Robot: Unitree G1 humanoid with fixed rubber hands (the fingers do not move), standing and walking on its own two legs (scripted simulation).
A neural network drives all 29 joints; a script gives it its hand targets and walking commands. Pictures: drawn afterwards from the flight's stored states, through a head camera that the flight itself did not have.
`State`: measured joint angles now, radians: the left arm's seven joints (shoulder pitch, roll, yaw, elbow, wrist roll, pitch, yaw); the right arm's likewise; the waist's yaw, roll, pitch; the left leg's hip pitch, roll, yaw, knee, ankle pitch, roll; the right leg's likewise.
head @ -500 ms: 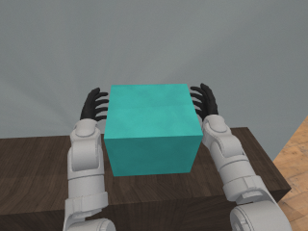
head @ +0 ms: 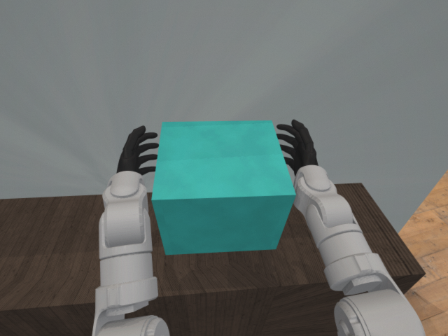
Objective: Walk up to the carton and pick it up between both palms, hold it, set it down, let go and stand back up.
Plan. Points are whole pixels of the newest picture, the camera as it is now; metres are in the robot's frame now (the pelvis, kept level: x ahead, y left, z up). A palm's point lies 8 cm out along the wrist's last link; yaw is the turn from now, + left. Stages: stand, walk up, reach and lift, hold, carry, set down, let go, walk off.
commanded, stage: hold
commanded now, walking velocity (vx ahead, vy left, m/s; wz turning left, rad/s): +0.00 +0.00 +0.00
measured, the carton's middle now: (219, 186) +0.37 +0.01 +0.12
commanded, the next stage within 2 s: none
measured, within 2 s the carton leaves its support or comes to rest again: neither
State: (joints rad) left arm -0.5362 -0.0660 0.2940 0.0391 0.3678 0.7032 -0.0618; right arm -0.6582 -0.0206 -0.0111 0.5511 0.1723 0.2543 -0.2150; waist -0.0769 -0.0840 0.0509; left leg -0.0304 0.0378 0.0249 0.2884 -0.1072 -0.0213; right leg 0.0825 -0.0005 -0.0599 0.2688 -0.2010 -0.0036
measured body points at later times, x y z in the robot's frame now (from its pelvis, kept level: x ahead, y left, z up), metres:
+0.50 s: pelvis +0.00 +0.00 +0.00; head -0.04 +0.03 +0.45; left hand +0.37 +0.16 +0.17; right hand +0.37 -0.14 +0.17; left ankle +0.04 +0.13 -0.75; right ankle -0.02 -0.11 -0.75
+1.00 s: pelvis +0.00 +0.00 +0.00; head -0.04 +0.04 +0.45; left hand +0.36 +0.16 +0.18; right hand +0.37 -0.14 +0.18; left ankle +0.04 +0.13 -0.75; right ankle -0.02 -0.11 -0.75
